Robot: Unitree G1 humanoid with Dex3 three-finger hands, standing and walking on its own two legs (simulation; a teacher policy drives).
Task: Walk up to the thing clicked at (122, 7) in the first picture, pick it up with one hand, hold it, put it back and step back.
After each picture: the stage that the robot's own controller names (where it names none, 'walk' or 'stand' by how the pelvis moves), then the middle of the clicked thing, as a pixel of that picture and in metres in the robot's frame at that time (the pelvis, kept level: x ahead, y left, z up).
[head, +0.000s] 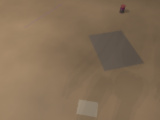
stand; (122, 9) +2.16 -0.62 -0.72
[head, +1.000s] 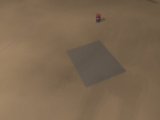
walk; (98, 18) +2.08 -0.11 -0.69
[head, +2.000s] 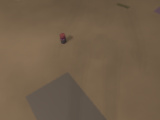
walk; (63, 38) +1.43 +0.30 -0.71
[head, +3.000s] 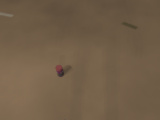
walk; (59, 71) +0.97 +0.30 -0.71
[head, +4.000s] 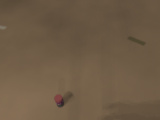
walk; (59, 101) +0.64 +0.26 -0.71
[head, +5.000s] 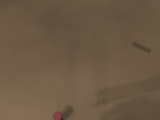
stand; (58, 118) +0.44 +0.22 -0.70
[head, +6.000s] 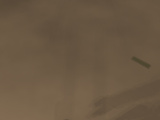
stand; out of the picture +0.40 +0.20 -0.72
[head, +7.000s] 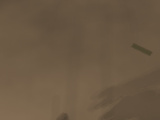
walk; out of the picture +0.36 +0.26 -0.70
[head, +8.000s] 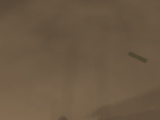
walk; out of the picture +0.41 +0.26 -0.69
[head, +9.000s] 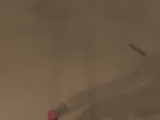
stand; (52, 116) +0.39 +0.13 -0.70
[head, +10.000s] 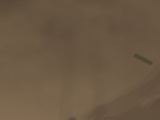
stand; out of the picture +0.40 +0.16 -0.72
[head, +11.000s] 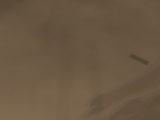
stand; out of the picture +0.38 +0.18 -0.72
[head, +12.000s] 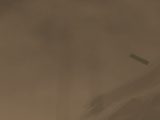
stand; out of the picture +0.37 +0.18 -0.72
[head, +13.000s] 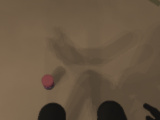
go down; (48, 82) +0.43 +0.16 -0.47
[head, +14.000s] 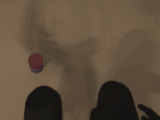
go down; (36, 63) +0.47 +0.16 -0.33
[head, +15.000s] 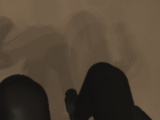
close in; out of the picture +0.46 +0.20 -0.25
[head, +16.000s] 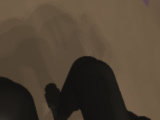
close; out of the picture +0.46 +0.23 -0.24
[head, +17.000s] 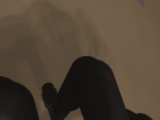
lift; out of the picture +0.45 +0.23 -0.24
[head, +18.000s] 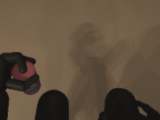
lift; (27, 79) +0.34 +0.20 -0.09
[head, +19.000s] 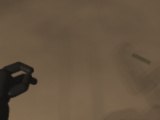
go down; out of the picture -0.02 +0.27 -0.65
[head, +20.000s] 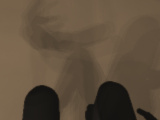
stand; out of the picture -0.21 +0.38 -0.39
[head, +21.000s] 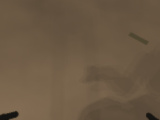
stand; out of the picture -0.51 +0.43 -0.64
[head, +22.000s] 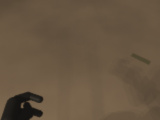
crouch; out of the picture -0.77 +0.50 -0.69
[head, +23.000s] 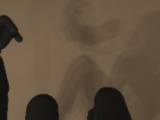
crouch; out of the picture -0.95 +0.51 -0.44
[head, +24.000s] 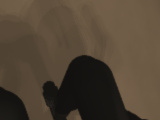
lower; out of the picture -1.24 +0.25 -0.27
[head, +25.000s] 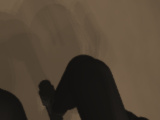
lower; out of the picture -1.47 +0.19 -0.27
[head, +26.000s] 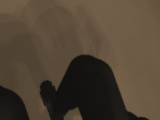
lower; out of the picture -1.69 +0.18 -0.27
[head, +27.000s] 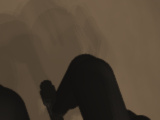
lower; out of the picture -1.91 +0.17 -0.27
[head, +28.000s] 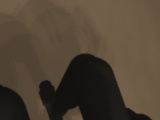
loosen; out of the picture -2.11 +0.15 -0.27
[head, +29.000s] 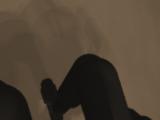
stand; out of the picture -2.31 +0.12 -0.27
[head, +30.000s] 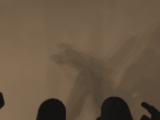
walk; out of the picture -2.45 +0.74 -0.49
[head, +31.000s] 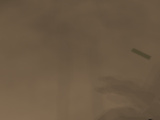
stand; out of the picture -2.67 +0.88 -0.69
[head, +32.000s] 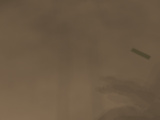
stand; out of the picture -2.85 +0.91 -0.69
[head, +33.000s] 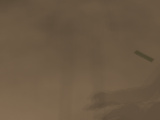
stand; out of the picture -3.00 +0.95 -0.71
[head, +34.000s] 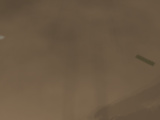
stand; out of the picture -3.15 +0.99 -0.75
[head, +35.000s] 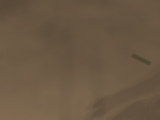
stand; out of the picture -3.34 +0.99 -0.75
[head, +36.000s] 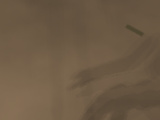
walk; out of the picture -3.41 +0.92 -0.73
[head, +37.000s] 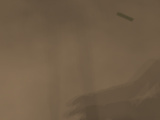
walk; out of the picture -3.37 +0.61 -0.72
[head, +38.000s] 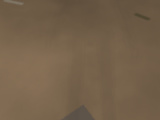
stand; out of the picture -3.05 +1.17 -0.72
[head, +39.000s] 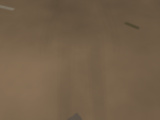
stand; out of the picture -3.22 +1.09 -0.74
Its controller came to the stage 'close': yes
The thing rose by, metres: 0.47
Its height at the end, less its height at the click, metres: -0.02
